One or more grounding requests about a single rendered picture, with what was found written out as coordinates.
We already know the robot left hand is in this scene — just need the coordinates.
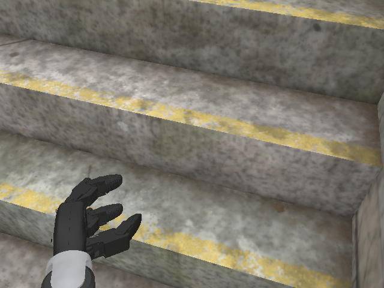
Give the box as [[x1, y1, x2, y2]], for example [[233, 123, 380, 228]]
[[51, 174, 142, 260]]

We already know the robot left forearm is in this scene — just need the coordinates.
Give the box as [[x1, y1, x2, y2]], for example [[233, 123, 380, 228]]
[[41, 250, 95, 288]]

